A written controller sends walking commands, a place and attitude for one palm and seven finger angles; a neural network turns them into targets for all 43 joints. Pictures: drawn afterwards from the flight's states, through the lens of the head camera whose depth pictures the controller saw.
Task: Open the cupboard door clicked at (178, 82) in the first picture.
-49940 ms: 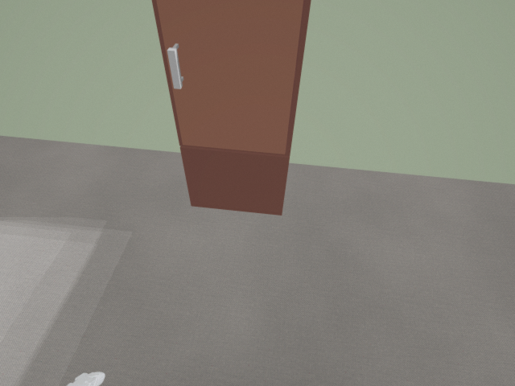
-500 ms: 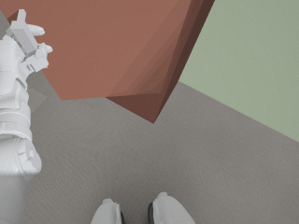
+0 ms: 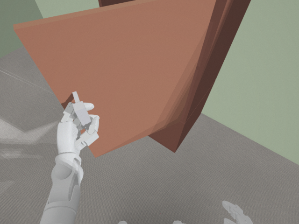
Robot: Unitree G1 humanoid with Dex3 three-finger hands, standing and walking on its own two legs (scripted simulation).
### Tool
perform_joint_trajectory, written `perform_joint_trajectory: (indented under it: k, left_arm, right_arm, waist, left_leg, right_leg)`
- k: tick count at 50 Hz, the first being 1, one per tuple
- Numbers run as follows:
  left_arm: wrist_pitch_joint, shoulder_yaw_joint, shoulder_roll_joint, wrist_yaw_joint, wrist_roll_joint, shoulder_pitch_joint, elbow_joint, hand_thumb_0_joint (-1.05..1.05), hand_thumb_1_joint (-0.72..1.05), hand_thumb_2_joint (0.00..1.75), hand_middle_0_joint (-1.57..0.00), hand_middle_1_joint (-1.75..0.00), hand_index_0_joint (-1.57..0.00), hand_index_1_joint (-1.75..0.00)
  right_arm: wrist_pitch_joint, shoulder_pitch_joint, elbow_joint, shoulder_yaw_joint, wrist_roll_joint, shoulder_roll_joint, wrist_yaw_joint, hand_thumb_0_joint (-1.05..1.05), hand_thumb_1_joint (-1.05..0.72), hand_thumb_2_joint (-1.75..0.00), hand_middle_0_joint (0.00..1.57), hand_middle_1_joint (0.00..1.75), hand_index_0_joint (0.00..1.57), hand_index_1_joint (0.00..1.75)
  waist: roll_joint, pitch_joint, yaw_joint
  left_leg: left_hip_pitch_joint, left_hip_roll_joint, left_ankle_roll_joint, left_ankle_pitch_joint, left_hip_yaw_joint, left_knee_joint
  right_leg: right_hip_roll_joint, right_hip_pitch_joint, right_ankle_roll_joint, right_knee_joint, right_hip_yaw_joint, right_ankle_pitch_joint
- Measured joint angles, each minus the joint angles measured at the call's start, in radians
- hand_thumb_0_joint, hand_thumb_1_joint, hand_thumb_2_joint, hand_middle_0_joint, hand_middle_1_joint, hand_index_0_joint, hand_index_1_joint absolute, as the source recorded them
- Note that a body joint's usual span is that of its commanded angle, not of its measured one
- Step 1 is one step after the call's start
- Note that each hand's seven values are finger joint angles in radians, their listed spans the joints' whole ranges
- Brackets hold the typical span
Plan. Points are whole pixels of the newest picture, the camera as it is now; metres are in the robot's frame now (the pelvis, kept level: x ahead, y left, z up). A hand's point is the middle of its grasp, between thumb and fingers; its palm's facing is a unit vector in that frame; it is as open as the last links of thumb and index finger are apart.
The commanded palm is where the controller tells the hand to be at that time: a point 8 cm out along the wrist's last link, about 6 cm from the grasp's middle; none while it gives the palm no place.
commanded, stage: pull the door open along its arc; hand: left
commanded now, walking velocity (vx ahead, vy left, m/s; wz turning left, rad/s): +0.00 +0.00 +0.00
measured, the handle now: (83, 114) +0.40 +0.19 +0.05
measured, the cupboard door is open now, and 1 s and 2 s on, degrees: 61 71 73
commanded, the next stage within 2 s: open thumb and fingers to let go in 0.76 s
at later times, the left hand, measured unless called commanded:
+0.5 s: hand (104, 137) +0.33 +0.12 +0.05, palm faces +0.49 -0.87 -0.02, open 6.2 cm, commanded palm +0.27 +0.16 +0.05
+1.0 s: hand (110, 147) +0.30 +0.10 +0.05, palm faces +0.44 -0.90 +0.00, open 6.3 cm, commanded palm +0.25 +0.14 +0.05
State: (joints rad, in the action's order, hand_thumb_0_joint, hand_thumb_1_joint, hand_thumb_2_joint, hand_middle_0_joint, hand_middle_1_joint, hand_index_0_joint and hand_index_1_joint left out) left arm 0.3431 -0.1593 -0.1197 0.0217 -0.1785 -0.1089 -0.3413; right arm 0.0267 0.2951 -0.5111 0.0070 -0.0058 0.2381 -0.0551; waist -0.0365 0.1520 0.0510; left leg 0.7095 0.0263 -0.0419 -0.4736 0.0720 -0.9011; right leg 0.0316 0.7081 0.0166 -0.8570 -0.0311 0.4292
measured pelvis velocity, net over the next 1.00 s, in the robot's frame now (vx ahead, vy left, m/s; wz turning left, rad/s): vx -0.02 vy -0.03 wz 0.07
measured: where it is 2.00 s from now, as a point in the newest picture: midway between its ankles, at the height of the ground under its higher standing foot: outside the picture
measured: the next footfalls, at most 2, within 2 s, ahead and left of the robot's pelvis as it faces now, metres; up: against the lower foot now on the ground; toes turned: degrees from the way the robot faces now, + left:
none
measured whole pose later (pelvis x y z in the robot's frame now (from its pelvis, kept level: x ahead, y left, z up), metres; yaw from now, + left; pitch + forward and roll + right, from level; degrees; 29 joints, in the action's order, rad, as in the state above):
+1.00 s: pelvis -0.02 -0.03 +0.00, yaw +4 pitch +12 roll +0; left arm 0.38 0.06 0.05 0.47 0.03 -0.09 -0.37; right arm -0.01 0.18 -0.61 0.01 0.07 0.19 0.00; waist -0.03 0.13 -0.01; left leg 0.69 0.00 -0.01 -0.45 0.01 -0.92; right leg 0.00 0.68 0.06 -0.92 -0.09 0.45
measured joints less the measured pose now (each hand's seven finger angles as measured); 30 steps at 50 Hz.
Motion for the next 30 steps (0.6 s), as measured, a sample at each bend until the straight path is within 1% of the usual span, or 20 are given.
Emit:
perform_joint_trajectory:
  k: [4,7,9,12,14,17,25,30]
  left_arm:
    - [0.003,0.077,0.081,0.180,0.083,-0.009,0.018,0.01,0.65,0.75,-0.33,-1.33,-0.35,-1.28]
    - [-0.008,0.106,0.121,0.309,0.138,-0.057,-0.010,0.00,0.66,0.78,-0.33,-1.34,-0.35,-1.28]
    - [-0.017,0.115,0.135,0.374,0.163,-0.084,-0.031,0.00,0.67,0.79,-0.32,-1.34,-0.34,-1.28]
    - [-0.029,0.120,0.141,0.431,0.185,-0.110,-0.063,0.00,0.68,0.81,-0.32,-1.33,-0.33,-1.29]
    - [-0.033,0.118,0.139,0.449,0.187,-0.120,-0.083,0.00,0.68,0.81,-0.32,-1.33,-0.31,-1.30]
    - [-0.029,0.108,0.128,0.454,0.184,-0.126,-0.109,0.00,0.69,0.81,-0.32,-1.32,-0.30,-1.32]
    - [0.016,0.072,0.093,0.414,0.155,-0.128,-0.159,0.00,0.69,0.79,-0.32,-1.31,-0.30,-1.33]
    - [0.034,0.070,0.088,0.386,0.140,-0.087,-0.143,0.00,0.69,0.77,-0.32,-1.31,-0.30,-1.32]
  right_arm:
    - [-0.010,-0.067,-0.016,-0.005,0.026,-0.018,0.006,0.01,-0.90,-0.90,0.20,0.30,0.20,0.30]
    - [-0.014,-0.108,-0.033,-0.010,0.047,-0.031,0.013,0.01,-0.90,-0.90,0.20,0.30,0.20,0.30]
    - [-0.014,-0.124,-0.045,-0.015,0.057,-0.041,0.018,0.01,-0.90,-0.90,0.20,0.30,0.20,0.30]
    - [-0.014,-0.128,-0.062,-0.023,0.066,-0.055,0.028,0.01,-0.90,-0.90,0.20,0.30,0.20,0.30]
    - [-0.014,-0.120,-0.074,-0.027,0.069,-0.061,0.037,0.01,-0.90,-0.90,0.20,0.30,0.20,0.30]
    - [-0.016,-0.098,-0.094,-0.030,0.071,-0.063,0.049,0.01,-0.90,-0.90,0.20,0.30,0.20,0.30]
    - [-0.027,-0.036,-0.149,-0.011,0.068,-0.030,0.070,0.01,-0.90,-0.90,0.20,0.30,0.20,0.30]
    - [-0.029,-0.010,-0.160,0.010,0.062,-0.005,0.069,0.01,-0.90,-0.90,0.20,0.30,0.20,0.30]
  waist:
    - [0.010,-0.010,-0.029]
    - [0.010,-0.017,-0.042]
    - [0.009,-0.017,-0.047]
    - [0.007,-0.017,-0.050]
    - [0.005,-0.018,-0.049]
    - [0.006,-0.019,-0.044]
    - [0.006,-0.026,-0.024]
    - [0.005,-0.022,-0.020]
  left_leg:
    - [0.012,-0.013,0.008,-0.002,-0.023,-0.036]
    - [0.031,-0.020,0.017,-0.001,-0.043,-0.065]
    - [0.040,-0.022,0.022,0.001,-0.051,-0.076]
    - [0.041,-0.022,0.030,0.009,-0.060,-0.078]
    - [0.035,-0.020,0.036,0.015,-0.065,-0.071]
    - [0.022,-0.018,0.044,0.026,-0.070,-0.055]
    - [0.000,-0.010,0.059,0.047,-0.076,-0.020]
    - [-0.019,-0.007,0.060,0.053,-0.065,0.005]
  right_leg:
    - [-0.015,0.007,0.009,-0.049,-0.024,0.021]
    - [-0.023,0.020,0.019,-0.083,-0.045,0.032]
    - [-0.026,0.029,0.025,-0.098,-0.053,0.035]
    - [-0.026,0.029,0.035,-0.105,-0.062,0.035]
    - [-0.025,0.023,0.040,-0.101,-0.067,0.031]
    - [-0.021,0.011,0.049,-0.090,-0.072,0.025]
    - [-0.012,-0.008,0.063,-0.061,-0.077,0.009]
    - [-0.009,-0.019,0.062,-0.043,-0.066,0.001]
